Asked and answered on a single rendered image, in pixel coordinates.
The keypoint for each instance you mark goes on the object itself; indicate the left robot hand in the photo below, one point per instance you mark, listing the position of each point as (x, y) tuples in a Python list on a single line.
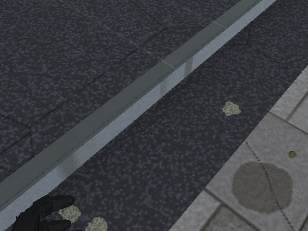
[(41, 208)]

